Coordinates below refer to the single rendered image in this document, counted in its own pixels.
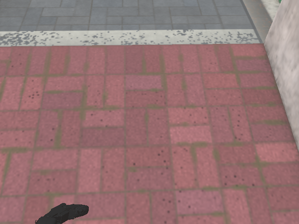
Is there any left robot hand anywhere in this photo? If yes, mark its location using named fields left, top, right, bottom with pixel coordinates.
left=35, top=203, right=89, bottom=224

